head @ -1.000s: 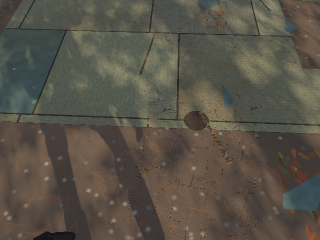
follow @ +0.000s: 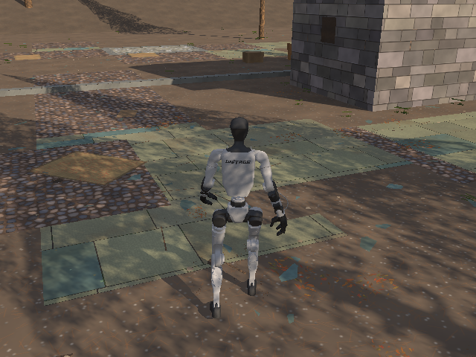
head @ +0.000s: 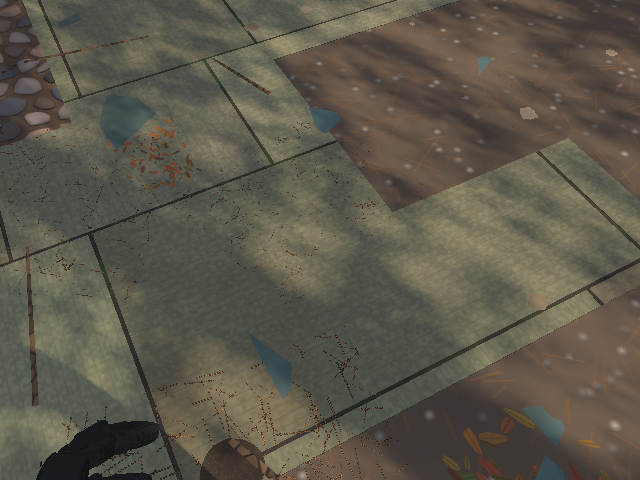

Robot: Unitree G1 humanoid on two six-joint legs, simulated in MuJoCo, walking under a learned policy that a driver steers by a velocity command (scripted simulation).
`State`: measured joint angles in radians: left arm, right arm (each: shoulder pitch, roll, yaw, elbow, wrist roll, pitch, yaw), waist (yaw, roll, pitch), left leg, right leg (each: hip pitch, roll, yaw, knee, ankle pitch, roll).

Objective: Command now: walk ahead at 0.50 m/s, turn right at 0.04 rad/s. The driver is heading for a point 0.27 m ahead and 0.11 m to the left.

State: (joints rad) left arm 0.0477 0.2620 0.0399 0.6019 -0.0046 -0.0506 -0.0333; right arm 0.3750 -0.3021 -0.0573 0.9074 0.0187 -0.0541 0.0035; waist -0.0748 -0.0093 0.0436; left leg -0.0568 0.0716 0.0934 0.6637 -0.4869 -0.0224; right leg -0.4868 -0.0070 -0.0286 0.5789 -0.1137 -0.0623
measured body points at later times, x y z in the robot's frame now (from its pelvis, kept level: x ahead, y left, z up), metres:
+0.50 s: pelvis +0.23 +0.02 +0.01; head +0.26 +0.04 +0.45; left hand +0.27 +0.30 -0.13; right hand +0.42 -0.21 -0.10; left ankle +0.33 +0.13 -0.72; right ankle +0.12 -0.11 -0.68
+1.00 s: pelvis +0.30 +0.01 +0.01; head +0.31 +0.00 +0.46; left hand +0.33 +0.27 -0.13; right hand +0.43 -0.24 -0.12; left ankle +0.33 +0.13 -0.72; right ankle +0.28 -0.12 -0.72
